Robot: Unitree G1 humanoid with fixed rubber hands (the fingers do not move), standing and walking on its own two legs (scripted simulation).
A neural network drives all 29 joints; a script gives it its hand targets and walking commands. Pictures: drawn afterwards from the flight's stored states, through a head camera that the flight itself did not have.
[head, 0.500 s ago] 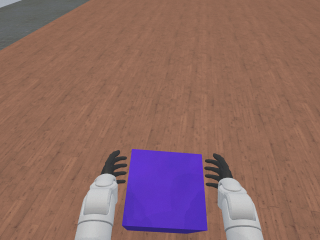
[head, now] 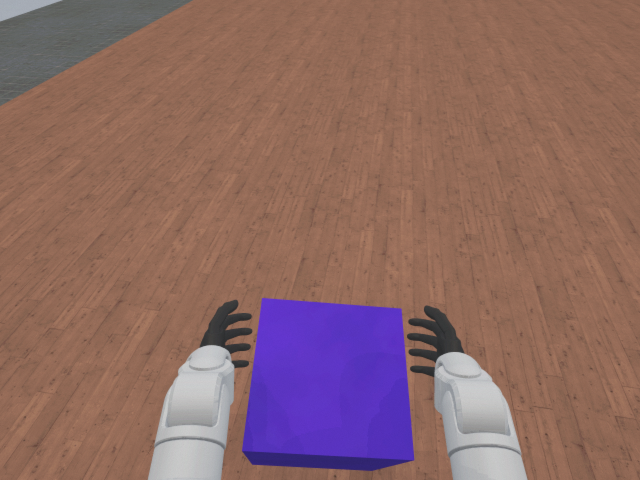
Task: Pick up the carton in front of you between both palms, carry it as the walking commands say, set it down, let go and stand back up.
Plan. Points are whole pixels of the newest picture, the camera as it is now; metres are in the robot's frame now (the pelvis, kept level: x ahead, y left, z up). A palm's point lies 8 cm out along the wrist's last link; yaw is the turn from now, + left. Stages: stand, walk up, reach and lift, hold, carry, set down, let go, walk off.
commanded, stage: carry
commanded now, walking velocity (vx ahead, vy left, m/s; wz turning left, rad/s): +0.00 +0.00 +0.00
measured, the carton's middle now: (321, 391) +0.32 +0.01 -0.13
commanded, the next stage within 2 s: hold in 1.46 s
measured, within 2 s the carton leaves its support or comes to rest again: neither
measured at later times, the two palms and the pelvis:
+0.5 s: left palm (205, 367) +0.27 +0.15 +0.04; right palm (448, 374) +0.26 -0.14 +0.03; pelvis -0.02 +0.01 +0.00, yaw +0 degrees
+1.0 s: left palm (198, 377) +0.26 +0.16 +0.03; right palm (441, 383) +0.25 -0.13 +0.03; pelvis -0.03 +0.01 +0.00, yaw +0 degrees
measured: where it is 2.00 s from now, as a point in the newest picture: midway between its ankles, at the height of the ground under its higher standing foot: outside the picture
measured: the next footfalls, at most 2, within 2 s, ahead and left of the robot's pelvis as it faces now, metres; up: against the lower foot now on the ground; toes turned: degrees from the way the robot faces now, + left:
none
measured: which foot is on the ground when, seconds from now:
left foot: down 0.00-1.00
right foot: down 0.00-1.00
